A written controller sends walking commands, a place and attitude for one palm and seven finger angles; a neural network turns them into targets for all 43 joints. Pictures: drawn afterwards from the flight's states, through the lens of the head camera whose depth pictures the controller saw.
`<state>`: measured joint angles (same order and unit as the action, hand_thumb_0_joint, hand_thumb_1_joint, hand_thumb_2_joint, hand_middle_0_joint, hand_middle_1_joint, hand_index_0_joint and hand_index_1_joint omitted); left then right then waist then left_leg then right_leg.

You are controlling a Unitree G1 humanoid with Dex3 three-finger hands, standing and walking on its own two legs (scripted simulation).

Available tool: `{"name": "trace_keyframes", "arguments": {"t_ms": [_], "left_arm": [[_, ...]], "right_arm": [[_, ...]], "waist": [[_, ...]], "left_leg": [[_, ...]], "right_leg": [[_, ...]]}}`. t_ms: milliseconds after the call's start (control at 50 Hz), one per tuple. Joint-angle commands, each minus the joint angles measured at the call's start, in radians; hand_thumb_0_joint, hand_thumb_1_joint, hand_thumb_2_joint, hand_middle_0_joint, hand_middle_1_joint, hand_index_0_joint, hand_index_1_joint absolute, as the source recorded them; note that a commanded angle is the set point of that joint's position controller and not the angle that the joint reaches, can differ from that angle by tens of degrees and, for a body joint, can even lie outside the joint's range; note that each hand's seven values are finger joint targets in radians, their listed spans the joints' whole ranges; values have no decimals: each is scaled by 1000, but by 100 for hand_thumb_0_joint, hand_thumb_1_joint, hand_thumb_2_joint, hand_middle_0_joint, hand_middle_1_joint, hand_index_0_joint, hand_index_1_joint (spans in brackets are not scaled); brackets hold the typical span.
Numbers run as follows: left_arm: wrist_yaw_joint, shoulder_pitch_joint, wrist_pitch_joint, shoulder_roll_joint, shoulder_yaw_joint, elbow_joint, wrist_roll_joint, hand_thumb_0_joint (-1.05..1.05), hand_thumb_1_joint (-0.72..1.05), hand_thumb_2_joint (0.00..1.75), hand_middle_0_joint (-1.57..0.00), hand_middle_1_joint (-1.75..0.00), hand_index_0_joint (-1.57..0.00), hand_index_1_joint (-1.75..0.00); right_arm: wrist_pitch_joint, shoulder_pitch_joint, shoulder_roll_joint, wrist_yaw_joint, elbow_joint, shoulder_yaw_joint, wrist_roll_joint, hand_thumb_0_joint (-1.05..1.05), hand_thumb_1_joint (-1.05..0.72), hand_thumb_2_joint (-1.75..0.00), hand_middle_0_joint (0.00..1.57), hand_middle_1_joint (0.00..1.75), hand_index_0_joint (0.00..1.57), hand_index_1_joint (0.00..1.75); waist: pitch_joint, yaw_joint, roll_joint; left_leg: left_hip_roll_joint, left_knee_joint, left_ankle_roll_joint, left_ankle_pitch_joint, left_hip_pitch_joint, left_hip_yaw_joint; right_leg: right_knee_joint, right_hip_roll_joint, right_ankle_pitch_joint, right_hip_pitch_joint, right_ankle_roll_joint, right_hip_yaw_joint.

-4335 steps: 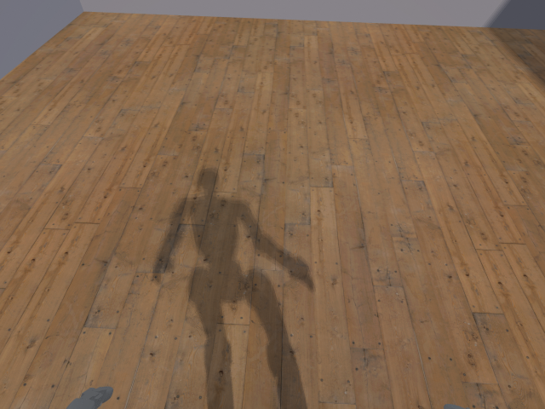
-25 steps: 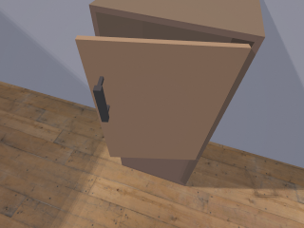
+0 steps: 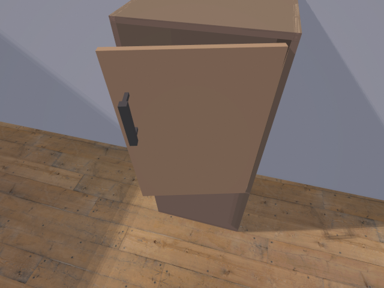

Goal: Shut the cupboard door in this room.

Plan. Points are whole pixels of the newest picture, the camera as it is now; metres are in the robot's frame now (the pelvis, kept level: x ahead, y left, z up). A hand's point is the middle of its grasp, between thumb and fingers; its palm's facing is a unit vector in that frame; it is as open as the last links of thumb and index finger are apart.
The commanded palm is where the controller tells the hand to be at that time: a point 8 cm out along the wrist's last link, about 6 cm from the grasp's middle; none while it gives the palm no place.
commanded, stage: come to a stop and stand still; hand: left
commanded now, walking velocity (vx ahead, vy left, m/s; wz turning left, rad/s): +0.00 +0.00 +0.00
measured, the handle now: (130, 119) +0.48 +0.19 +0.09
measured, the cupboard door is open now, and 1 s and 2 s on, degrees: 17 17 17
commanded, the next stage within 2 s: look again from close up in 1.78 s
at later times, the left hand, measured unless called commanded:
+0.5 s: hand out of the picture -0.03 +0.23 -0.17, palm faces +0.01 -0.98 -0.20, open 7.4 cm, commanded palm none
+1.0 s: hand out of the picture -0.01 +0.23 -0.17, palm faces +0.03 -0.99 -0.16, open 7.4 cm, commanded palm none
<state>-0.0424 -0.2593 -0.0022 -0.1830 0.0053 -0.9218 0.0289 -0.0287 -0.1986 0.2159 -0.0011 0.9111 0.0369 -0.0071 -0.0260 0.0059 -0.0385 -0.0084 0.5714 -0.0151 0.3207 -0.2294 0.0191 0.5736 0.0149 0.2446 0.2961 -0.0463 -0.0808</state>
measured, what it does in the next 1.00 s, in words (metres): shifts its weight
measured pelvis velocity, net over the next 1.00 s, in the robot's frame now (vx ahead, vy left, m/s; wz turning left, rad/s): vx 0.00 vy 0.06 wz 0.00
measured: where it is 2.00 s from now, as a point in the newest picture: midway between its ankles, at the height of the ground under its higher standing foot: outside the picture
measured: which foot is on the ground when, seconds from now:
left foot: down 0.00-1.00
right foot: down 0.00-1.00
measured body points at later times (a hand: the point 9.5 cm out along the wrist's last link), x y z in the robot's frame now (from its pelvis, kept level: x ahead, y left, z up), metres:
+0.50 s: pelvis -0.04 +0.05 +0.01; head -0.04 +0.05 +0.46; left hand -0.03 +0.28 -0.15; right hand -0.05 -0.19 -0.15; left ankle +0.00 +0.11 -0.73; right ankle +0.04 -0.09 -0.72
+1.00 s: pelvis +0.00 +0.06 +0.01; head +0.00 +0.07 +0.46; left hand -0.01 +0.28 -0.15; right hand +0.04 -0.17 -0.14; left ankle +0.00 +0.11 -0.73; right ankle +0.04 -0.08 -0.73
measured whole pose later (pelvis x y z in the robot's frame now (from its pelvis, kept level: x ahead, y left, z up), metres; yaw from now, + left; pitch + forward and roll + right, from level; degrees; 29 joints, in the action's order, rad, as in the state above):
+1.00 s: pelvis +0.00 +0.06 +0.01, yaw +0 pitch -1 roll +0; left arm -0.03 -0.34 0.00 -0.15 0.01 -1.06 0.03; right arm 0.02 -0.25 0.17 0.01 1.05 0.00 -0.01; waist -0.01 -0.02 0.02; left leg 0.10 0.44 -0.11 0.23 -0.20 0.06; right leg 0.46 -0.01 0.18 0.27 0.02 0.08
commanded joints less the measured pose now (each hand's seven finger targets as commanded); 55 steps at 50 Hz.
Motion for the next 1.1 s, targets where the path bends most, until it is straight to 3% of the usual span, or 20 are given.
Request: {"name": "trace_keyframes", "arguments": {"t_ms": [0, 40, 80, 160, 240, 280, 360, 480, 540, 580, 640, 700, 780, 860, 920, 1060, 1080], "left_arm": [[-2, 27, 11, -154, -47, 89, -18, 0, 90, 90, -20, -30, -20, -30], [1, 17, -5, -138, -38, 63, -7, 0, 90, 90, -20, -30, -20, -30], [9, -28, -4, -126, -34, 45, -7, 0, 90, 90, -20, -30, -20, -30], [14, -41, -2, -137, -43, 38, -9, 0, 90, 90, -20, -30, -20, -30], [12, -38, 4, -135, -47, 34, -13, 0, 90, 90, -20, -30, -20, -30], [11, -34, 6, -129, -47, 27, -15, 0, 90, 90, -20, -30, -20, -30], [12, -46, 4, -111, -44, 8, -13, 0, 90, 90, -20, -30, -20, -30], [14, -100, -6, -69, -41, -34, -5, 0, 90, 90, -20, -30, -20, -30], [14, -124, -7, -51, -38, -54, -4, 0, 90, 90, -20, -30, -20, -30], [13, -133, -3, -54, -37, -63, -3, 0, 90, 90, -20, -30, -20, -30], [11, -119, 8, -58, -32, -67, -5, 0, 90, 90, -20, -30, -20, -30], [10, -102, 17, -62, -28, -66, -8, 0, 90, 90, -20, -30, -20, -30], [7, -111, 27, -62, -21, -76, -8, 0, 90, 90, -20, -30, -20, -30], [7, -116, 24, -66, -15, -84, -6, 0, 90, 90, -20, -30, -20, -30], [8, -115, 23, -63, -13, -90, -4, 0, 90, 90, -20, -30, -20, -30], [4, -98, 26, -69, -8, -99, -10, 0, 90, 90, -20, -30, -20, -30], [3, -93, 27, -72, -9, -100, -11, 0, 90, 90, -20, -30, -20, -30]], "right_arm": [[33, -67, 153, 6, -41, 19, -25, 0, -90, -90, 20, 30, 20, 30], [30, -8, 107, 3, -35, 5, -23, 0, -90, -90, 20, 30, 20, 30], [31, -4, 101, 6, -38, 0, -20, 0, -90, -90, 20, 30, 20, 30], [25, -57, 99, 6, -14, -3, -23, 0, -90, -90, 20, 30, 20, 30], [23, -108, 88, 8, 18, -6, -22, 0, -90, -90, 20, 30, 20, 30], [25, -127, 77, 11, 33, -7, -22, 0, -90, -90, 20, 30, 20, 30], [28, -130, 79, 13, 50, -6, -20, 0, -90, -90, 20, 30, 20, 30], [29, -97, 88, 21, 69, -1, -15, 0, -90, -90, 20, 30, 20, 30], [30, -78, 92, 24, 72, 1, -12, 0, -90, -90, 20, 30, 20, 30], [32, -75, 84, 25, 73, 1, -10, 0, -90, -90, 20, 30, 20, 30], [31, -83, 70, 22, 77, 0, -11, 0, -90, -90, 20, 30, 20, 30], [37, -101, 57, 22, 82, -3, -9, 0, -90, -90, 20, 30, 20, 30], [53, -97, 61, 23, 88, -5, -5, 0, -90, -90, 20, 30, 20, 30], [58, -74, 78, 22, 84, -6, -4, 0, -90, -90, 20, 30, 20, 30], [60, -65, 82, 23, 84, -7, -4, 0, -90, -90, 20, 30, 20, 30], [69, -85, 72, 27, 107, -16, -1, 0, -90, -90, 20, 30, 20, 30], [71, -89, 70, 29, 111, -17, 0, 0, -90, -90, 20, 30, 20, 30]], "waist": [[-40, 2, -68], [-105, -23, -142], [-106, -43, -60], [-76, -25, 51], [-34, -3, 92], [-25, 6, 76], [-33, 3, 46], [-66, -23, -16], [-62, -28, -22], [-58, -27, -9], [-85, -13, 62], [-95, 6, 77], [-46, 4, 63], [-58, -6, 23], [-70, -12, 16], [-37, -8, 41], [-29, -9, 50]], "left_leg": [[-143, -248, -71, 115, -64, -156], [-129, -344, -65, 275, -236, -193], [-112, -335, -60, 261, -277, -161], [-69, -280, -45, 267, -227, -122], [-45, -224, -40, 184, -160, -101], [-45, -222, -40, 152, -129, -101], [-68, -259, -45, 224, -159, -142], [-116, -350, -72, 317, -242, -217], [-123, -353, -78, 337, -251, -228], [-115, -339, -78, 312, -219, -224], [-73, -281, -58, 264, -179, -190], [-60, -257, -49, 179, -96, -173], [-81, -281, -52, 122, -51, -180], [-101, -338, -54, 182, -83, -204], [-105, -353, -56, 158, -86, -210], [-93, -311, -49, -50, -6, -167], [-94, -295, -51, -126, 9, -159]], "right_leg": [[-166, -62, 198, 56, 28, 150], [-94, -43, 134, -56, 30, 99], [-95, -44, 98, -114, 26, 104], [-183, -75, 265, -64, 16, 169], [-211, -103, 299, -22, -1, 215], [-206, -100, 278, -6, -4, 211], [-178, -81, 261, -15, 2, 200], [-55, -23, 128, -77, 21, 131], [-37, -22, 107, -91, 21, 138], [-72, -30, 99, -79, 17, 155], [-167, -64, 181, -15, 1, 237], [-209, -78, 203, 61, -11, 274], [-190, -75, 84, 16, -5, 249], [-158, -66, 42, -22, 5, 220], [-148, -64, -1, -38, 8, 209], [-156, -83, -99, -67, 12, 212], [-151, -85, -133, -77, 13, 208]]}}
